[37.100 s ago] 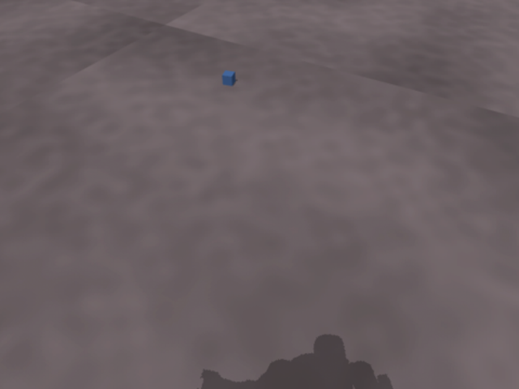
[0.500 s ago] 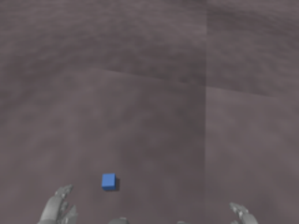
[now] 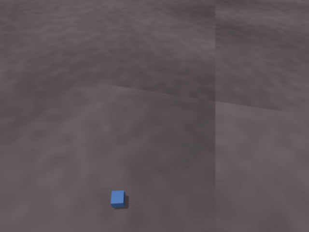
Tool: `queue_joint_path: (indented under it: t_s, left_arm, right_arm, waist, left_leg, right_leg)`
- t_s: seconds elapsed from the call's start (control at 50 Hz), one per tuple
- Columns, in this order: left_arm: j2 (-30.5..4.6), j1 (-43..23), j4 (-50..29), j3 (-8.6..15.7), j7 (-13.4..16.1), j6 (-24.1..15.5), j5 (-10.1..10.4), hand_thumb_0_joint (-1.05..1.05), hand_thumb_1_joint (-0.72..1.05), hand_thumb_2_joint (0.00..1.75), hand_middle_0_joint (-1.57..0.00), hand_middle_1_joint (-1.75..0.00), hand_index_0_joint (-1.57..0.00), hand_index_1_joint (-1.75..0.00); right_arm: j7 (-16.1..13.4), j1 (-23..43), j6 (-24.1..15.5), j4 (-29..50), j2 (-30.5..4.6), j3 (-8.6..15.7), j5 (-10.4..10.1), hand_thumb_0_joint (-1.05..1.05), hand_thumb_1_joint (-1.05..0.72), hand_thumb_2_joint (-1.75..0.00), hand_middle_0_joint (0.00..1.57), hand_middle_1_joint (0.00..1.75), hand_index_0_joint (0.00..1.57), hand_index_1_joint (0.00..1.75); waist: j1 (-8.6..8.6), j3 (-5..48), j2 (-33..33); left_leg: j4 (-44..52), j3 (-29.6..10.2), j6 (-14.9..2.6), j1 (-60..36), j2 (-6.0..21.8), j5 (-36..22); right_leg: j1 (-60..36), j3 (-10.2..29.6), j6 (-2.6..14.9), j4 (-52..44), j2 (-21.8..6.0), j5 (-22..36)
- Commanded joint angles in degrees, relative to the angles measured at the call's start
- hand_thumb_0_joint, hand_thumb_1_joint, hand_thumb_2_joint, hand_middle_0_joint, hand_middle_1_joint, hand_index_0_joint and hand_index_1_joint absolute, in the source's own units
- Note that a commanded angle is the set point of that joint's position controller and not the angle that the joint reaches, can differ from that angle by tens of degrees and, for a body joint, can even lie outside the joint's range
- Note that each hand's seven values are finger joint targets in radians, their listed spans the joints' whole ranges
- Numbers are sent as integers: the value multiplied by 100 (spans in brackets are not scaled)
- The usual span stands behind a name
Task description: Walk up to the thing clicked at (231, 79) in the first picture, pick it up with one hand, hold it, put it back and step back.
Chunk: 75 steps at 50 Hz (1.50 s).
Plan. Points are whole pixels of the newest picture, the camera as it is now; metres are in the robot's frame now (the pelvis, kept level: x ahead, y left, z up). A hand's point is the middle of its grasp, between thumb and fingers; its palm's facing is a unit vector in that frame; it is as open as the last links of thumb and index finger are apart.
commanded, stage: stand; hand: left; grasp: from above
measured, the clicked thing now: (118, 199) +0.44 +0.24 -0.74
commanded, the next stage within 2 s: step back in 1.84 s
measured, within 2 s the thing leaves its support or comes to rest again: neither
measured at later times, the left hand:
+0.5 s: hand out of the picture +0.04 +0.23 -0.16, palm faces +0.02 -0.94 -0.34, open 7.4 cm
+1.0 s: hand out of the picture +0.07 +0.23 -0.15, palm faces +0.02 -0.94 -0.34, open 7.4 cm
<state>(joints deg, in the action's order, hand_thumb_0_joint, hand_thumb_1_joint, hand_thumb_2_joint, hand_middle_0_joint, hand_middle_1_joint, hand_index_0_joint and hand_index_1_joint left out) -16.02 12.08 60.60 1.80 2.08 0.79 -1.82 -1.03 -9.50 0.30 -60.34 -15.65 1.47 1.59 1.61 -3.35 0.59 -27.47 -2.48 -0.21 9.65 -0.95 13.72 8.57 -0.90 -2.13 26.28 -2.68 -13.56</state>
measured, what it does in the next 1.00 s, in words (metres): stands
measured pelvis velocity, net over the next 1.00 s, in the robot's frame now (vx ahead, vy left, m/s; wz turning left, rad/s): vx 0.01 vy -0.02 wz -0.01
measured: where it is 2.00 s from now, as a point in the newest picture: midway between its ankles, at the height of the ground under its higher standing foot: outside the picture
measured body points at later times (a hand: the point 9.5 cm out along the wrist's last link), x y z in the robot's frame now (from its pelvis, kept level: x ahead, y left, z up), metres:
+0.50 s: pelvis +0.00 -0.01 +0.01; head -0.01 -0.02 +0.46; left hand +0.04 +0.28 -0.13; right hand +0.05 -0.30 -0.14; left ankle +0.02 +0.12 -0.74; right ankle +0.01 -0.14 -0.74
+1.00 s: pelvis +0.01 -0.02 +0.01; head +0.01 -0.02 +0.46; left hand +0.07 +0.28 -0.13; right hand +0.07 -0.30 -0.13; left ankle +0.02 +0.12 -0.74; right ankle +0.01 -0.14 -0.74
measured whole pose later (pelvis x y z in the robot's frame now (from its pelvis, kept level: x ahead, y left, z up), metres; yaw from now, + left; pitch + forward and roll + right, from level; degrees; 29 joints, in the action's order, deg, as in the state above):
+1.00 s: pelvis +0.01 -0.02 +0.01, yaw +0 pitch -4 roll +0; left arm -17.9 6.5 66.0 1.7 0.8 -0.2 -1.1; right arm -0.4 -7.2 0.1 -65.0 -18.2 0.3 1.0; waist 0.6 -3.8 0.7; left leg -20.0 -2.7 1.2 6.1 0.6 10.4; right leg 5.5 -1.2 -0.8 19.5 -1.2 -10.5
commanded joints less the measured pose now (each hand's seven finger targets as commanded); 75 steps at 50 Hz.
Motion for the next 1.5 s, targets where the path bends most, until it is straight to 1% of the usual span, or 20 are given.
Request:
queue_joint_path:
  t_s: [0.0,0.1,0.14,0.2,0.28,0.32,0.46,0.58,0.7,0.74,0.82,0.88,0.96,0.98,1.0,1.12,1.14,1.28,1.36,1.48]
  left_arm:
    - [-1070,-229,-138,210,40,-158,-14,0,90,90,-20,-30,-20,-30]
    - [-1144,-330,11,209,38,-185,2,0,90,90,-20,-30,-20,-30]
    - [-1209,-403,41,224,26,-181,2,0,90,90,-20,-30,-20,-30]
    - [-1207,-457,76,214,17,-182,12,0,90,90,-20,-30,-20,-30]
    - [-1260,-438,164,217,4,-163,10,0,90,90,-20,-30,-20,-30]
    - [-1280,-469,181,224,-6,-176,31,0,90,90,-20,-30,-20,-30]
    - [-1308,-556,221,217,-34,-184,46,0,90,90,-20,-30,-20,-30]
    - [-1319,-614,251,220,-45,-202,75,0,90,90,-20,-30,-20,-30]
    - [-1309,-636,270,210,-54,-202,79,0,90,90,-20,-30,-20,-30]
    - [-1308,-647,285,212,-55,-201,83,0,90,90,-20,-30,-20,-30]
    - [-1320,-699,292,207,-71,-169,75,0,90,90,-20,-30,-20,-30]
    - [-1361,-730,252,218,-73,-195,76,0,90,90,-20,-30,-20,-30]
    - [-1357,-734,257,209,-87,-196,79,0,90,90,-20,-30,-20,-30]
    - [-1372,-768,231,213,-90,-208,82,0,90,90,-20,-30,-20,-30]
    - [-1393,-774,238,213,-91,-205,93,0,90,90,-20,-30,-20,-30]
    - [-1393,-801,210,198,-89,-214,90,0,90,90,-20,-30,-20,-30]
    - [-1412,-793,221,200,-101,-212,102,0,90,90,-20,-30,-20,-30]
    - [-1412,-787,196,181,-103,-219,99,0,90,90,-20,-30,-20,-30]
    - [-1451,-806,207,186,-100,-213,115,0,90,90,-20,-30,-20,-30]
    - [-1474,-811,158,179,-101,-228,99,0,90,90,-20,-30,-20,-30]
  right_arm:
    - [-94,222,-144,267,-1142,254,-21,0,-90,-90,20,30,20,30]
    - [-68,280,-129,137,-1148,243,-19,0,-90,-90,20,30,20,30]
    - [-59,249,-111,84,-1185,244,-15,0,-90,-90,20,30,20,30]
    - [-53,300,-124,52,-1201,226,-19,0,-90,-90,20,30,20,30]
    - [-38,335,-91,5,-1226,218,-19,0,-90,-90,20,30,20,30]
    - [-35,287,-93,-20,-1212,202,-23,0,-90,-90,20,30,20,30]
    - [-30,282,-125,-63,-1283,161,-42,0,-90,-90,20,30,20,30]
    - [-42,259,-140,-110,-1295,124,-43,0,-90,-90,20,30,20,30]
    - [-49,289,-150,-130,-1353,115,-61,0,-90,-90,20,30,20,30]
    - [-48,289,-147,-152,-1340,101,-58,0,-90,-90,20,30,20,30]
    - [-46,354,-138,-147,-1369,97,-59,0,-90,-90,20,30,20,30]
    - [-37,348,-149,-137,-1388,106,-55,0,-90,-90,20,30,20,30]
    - [-33,424,-165,-125,-1412,102,-61,0,-90,-90,20,30,20,30]
    - [-30,434,-172,-113,-1431,107,-56,0,-90,-90,20,30,20,30]
    - [-27,402,-170,-141,-1379,90,-60,0,-90,-90,20,30,20,30]
    - [-28,455,-173,-129,-1443,99,-63,0,-90,-90,20,30,20,30]
    - [-29,410,-166,-159,-1444,82,-64,0,-90,-90,20,30,20,30]
    - [-19,471,-182,-141,-1491,91,-61,0,-90,-90,20,30,20,30]
    - [-15,468,-160,-151,-1484,83,-69,0,-90,-90,20,30,20,30]
    - [-3,520,-172,-126,-1520,99,-68,0,-90,-90,20,30,20,30]
  waist:
    - [-86,40,-27]
    - [-83,4,-73]
    - [-114,-70,-86]
    - [-112,12,-2]
    - [-73,-163,-22]
    - [-99,-16,-28]
    - [-107,-26,49]
    - [-111,203,6]
    - [-113,250,-18]
    - [-111,237,-29]
    - [-110,15,31]
    - [-113,178,-37]
    - [-114,190,11]
    - [-125,296,8]
    - [-133,244,-23]
    - [-128,386,4]
    - [-140,312,-19]
    - [-137,430,-43]
    - [-151,317,-49]
    - [-134,385,-7]
  left_leg:
    - [869,-589,-136,37,569,-195]
    - [937,-530,-114,-27,556,-313]
    - [976,-511,-115,38,539,-104]
    - [1011,-512,-105,-36,579,-256]
    - [1091,-539,-106,148,572,146]
    - [1045,-510,-132,74,598,-33]
    - [1080,-508,-100,25,618,-169]
    - [1041,-455,-114,-120,669,-661]
    - [1024,-432,-103,-280,708,-970]
    - [1033,-423,-101,-277,706,-969]
    - [1179,-456,-70,-80,687,-461]
    - [1128,-448,-91,-189,727,-762]
    - [1112,-435,-93,-223,725,-734]
    - [1078,-426,-106,-265,740,-938]
    - [1122,-429,-71,-249,729,-924]
    - [1059,-410,-74,-313,752,-1219]
    - [1093,-392,-71,-246,729,-1033]
    - [1032,-384,-74,-413,770,-1360]
    - [1093,-389,-71,-314,749,-1079]
    - [1073,-379,-64,-383,776,-1258]
  right_leg:
    - [-58,357,247,-672,-325,215]
    - [-96,381,218,-873,-355,200]
    - [-79,408,210,-951,-355,58]
    - [-146,426,235,-960,-389,211]
    - [-105,410,228,-1014,-355,-211]
    - [-190,460,251,-1050,-408,-30]
    - [-188,468,257,-1048,-399,29]
    - [-385,483,270,-1024,-441,610]
    - [-381,435,263,-1024,-427,796]
    - [-415,435,247,-1014,-430,871]
    - [-272,412,258,-1056,-376,366]
    - [-373,443,265,-1046,-424,585]
    - [-315,439,267,-1051,-421,591]
    - [-393,444,272,-1031,-448,816]
    - [-357,427,267,-1021,-423,700]
    - [-465,402,267,-992,-456,1021]
    - [-443,435,247,-1034,-446,902]
    - [-431,401,269,-989,-462,1132]
    - [-415,417,261,-1030,-454,936]
    - [-433,409,284,-1001,-466,1069]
